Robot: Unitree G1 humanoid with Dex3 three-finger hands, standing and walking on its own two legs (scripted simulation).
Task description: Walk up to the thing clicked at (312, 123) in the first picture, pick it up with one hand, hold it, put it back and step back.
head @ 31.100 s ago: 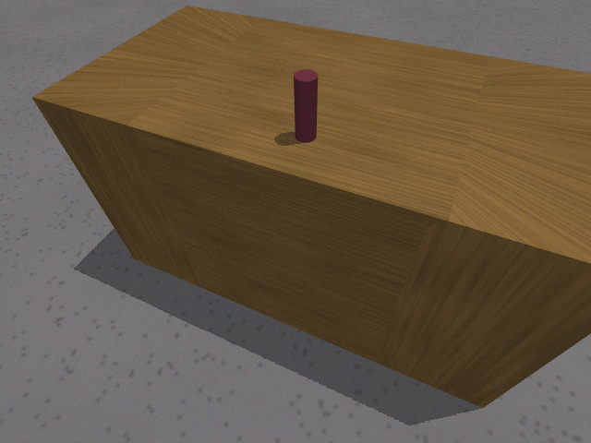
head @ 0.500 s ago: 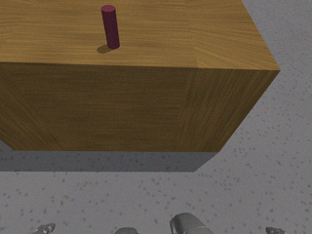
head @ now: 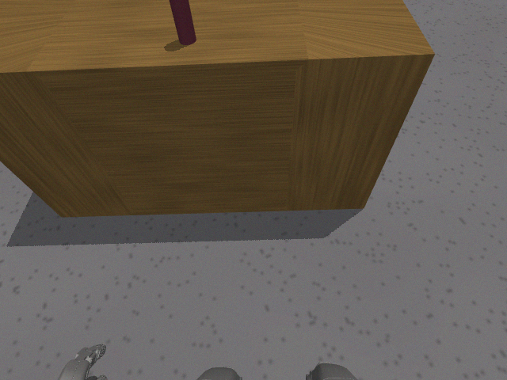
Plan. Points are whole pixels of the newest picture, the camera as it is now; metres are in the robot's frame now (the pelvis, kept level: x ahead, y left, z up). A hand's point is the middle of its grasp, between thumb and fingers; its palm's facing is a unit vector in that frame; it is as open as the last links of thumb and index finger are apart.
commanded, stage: step back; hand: left
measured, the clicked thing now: (181, 14) +0.96 +0.21 +0.07
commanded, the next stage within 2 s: stand in 1.36 s
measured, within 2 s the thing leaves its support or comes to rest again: neither
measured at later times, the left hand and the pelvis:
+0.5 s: hand out of the picture -0.10 +0.25 -0.14, palm faces -0.04 -0.92 -0.38, open 7.4 cm; pelvis -0.15 -0.02 +0.01, yaw -3 degrees
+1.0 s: hand out of the picture -0.08 +0.26 -0.13, palm faces +0.02 -0.93 -0.38, open 7.4 cm; pelvis -0.14 -0.01 +0.01, yaw +0 degrees
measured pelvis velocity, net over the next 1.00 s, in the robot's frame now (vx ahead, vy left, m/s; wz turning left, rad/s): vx -0.14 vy -0.01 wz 0.01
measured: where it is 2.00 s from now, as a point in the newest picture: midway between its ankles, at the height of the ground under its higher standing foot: outside the picture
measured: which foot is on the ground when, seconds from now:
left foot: up 0.00-0.02, down 0.04-1.00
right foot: down 0.00-0.06, up 0.08-0.32, down 0.34-1.00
